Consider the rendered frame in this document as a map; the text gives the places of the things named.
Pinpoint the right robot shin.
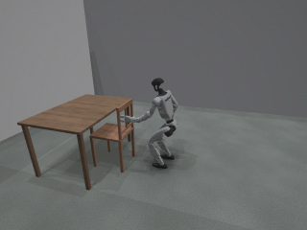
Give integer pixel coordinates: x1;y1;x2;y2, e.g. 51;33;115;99
156;138;171;156

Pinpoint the left robot forearm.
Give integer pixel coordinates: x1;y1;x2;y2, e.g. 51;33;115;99
131;113;151;124

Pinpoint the robot right upper arm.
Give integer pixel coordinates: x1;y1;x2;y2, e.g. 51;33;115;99
166;90;178;108

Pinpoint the chair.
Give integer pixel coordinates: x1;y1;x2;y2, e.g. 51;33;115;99
89;99;135;173

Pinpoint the robot left upper arm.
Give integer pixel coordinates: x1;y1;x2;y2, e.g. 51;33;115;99
147;97;161;118

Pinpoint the left robot hand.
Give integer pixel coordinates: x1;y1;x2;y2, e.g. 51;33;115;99
120;115;136;123

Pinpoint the left robot thigh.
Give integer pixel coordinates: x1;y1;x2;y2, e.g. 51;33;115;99
148;126;174;146

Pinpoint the table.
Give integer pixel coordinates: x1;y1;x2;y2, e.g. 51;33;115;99
17;94;131;191

